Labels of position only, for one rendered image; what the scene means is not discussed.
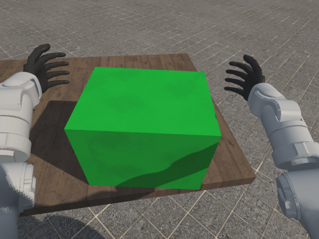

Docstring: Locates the robot left hand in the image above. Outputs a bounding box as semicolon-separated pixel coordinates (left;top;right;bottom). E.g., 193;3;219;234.
23;44;69;93

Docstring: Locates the robot right forearm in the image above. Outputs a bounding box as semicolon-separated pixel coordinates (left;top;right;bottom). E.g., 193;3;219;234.
247;83;319;172

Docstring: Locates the carton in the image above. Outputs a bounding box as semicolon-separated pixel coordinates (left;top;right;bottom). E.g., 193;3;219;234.
64;67;221;190

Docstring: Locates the robot right hand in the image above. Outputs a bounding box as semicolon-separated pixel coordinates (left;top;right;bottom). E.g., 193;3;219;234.
224;55;265;101

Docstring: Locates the robot left forearm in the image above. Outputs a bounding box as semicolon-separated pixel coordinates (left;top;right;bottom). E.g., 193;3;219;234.
0;72;42;163

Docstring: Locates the robot right upper arm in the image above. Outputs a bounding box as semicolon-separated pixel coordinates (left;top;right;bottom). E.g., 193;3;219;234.
276;169;319;239

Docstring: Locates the robot left upper arm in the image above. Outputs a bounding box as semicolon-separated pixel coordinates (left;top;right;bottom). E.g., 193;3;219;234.
0;162;36;239

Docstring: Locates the table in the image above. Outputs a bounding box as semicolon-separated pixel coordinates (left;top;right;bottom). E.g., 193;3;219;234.
0;53;257;217

